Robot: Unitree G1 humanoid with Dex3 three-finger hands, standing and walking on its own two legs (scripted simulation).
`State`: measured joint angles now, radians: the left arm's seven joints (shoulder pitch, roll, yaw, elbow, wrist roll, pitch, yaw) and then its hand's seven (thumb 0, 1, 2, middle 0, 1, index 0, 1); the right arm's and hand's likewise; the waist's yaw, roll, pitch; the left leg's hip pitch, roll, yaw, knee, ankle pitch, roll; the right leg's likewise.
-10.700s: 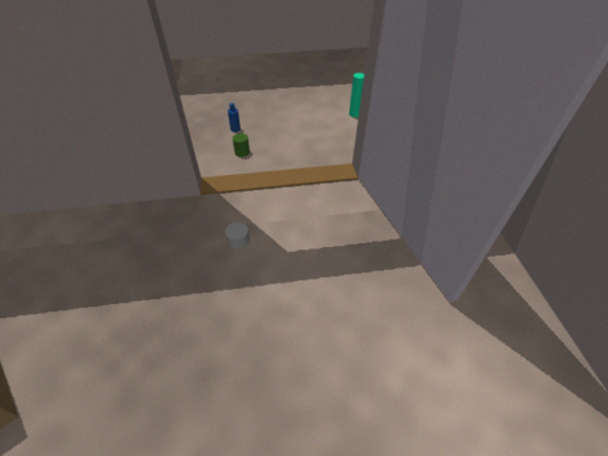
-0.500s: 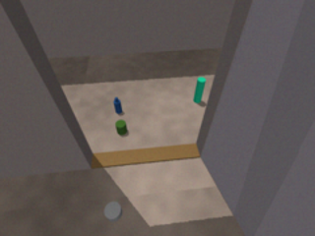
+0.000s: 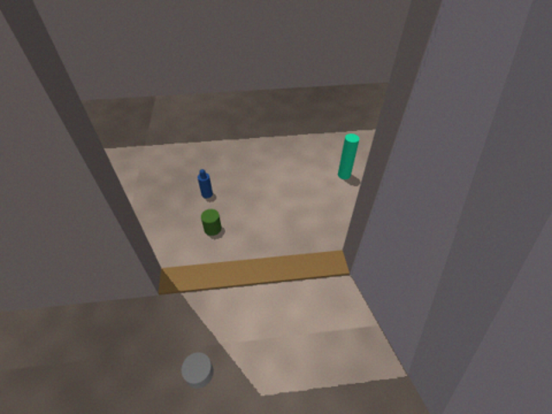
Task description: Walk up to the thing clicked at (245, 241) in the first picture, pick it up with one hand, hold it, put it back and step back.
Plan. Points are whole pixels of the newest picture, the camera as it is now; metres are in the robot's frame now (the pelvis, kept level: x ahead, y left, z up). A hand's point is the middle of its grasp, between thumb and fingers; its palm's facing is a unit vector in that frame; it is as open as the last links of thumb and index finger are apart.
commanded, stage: stand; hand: left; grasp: from above
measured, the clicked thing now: (197, 370) +0.39 +0.27 -0.75
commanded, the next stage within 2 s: rise first in 0.18 s
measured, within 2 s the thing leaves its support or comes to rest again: neither
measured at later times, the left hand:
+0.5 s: hand out of the picture +0.14 +0.25 -0.17, palm faces -0.03 -0.94 -0.33, open 8.8 cm
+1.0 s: hand out of the picture +0.11 +0.28 -0.25, palm faces -0.19 -0.84 -0.50, open 14.1 cm
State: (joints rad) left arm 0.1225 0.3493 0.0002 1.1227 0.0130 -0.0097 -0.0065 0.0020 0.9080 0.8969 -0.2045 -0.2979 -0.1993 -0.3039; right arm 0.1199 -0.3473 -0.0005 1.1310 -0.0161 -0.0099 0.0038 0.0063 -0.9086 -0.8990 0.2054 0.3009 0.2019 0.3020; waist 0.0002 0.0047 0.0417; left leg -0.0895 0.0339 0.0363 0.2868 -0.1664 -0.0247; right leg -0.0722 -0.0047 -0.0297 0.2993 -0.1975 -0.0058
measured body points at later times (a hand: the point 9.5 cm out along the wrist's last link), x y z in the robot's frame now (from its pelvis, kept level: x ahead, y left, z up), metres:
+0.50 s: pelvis -0.02 +0.00 -0.02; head +0.04 +0.01 +0.43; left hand +0.14 +0.30 -0.14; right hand +0.08 -0.27 -0.14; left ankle -0.01 +0.13 -0.75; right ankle -0.02 -0.11 -0.75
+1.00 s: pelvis -0.03 +0.02 -0.10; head +0.07 +0.04 +0.33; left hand +0.11 +0.32 -0.22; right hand +0.14 -0.23 -0.20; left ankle -0.01 +0.13 -0.75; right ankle -0.02 -0.11 -0.75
